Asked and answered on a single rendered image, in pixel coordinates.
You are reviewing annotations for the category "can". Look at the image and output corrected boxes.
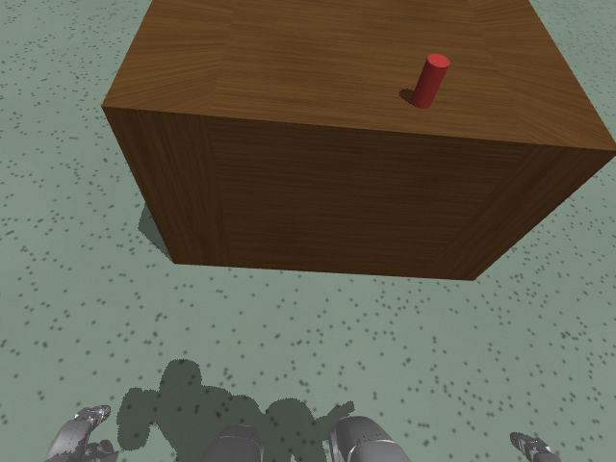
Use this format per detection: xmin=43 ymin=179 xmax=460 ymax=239
xmin=411 ymin=54 xmax=449 ymax=109

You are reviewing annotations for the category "left robot hand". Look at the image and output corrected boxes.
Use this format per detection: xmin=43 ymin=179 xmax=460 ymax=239
xmin=43 ymin=405 xmax=119 ymax=462

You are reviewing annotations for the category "right robot hand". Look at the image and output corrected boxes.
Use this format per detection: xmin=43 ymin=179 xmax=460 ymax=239
xmin=510 ymin=432 xmax=564 ymax=462

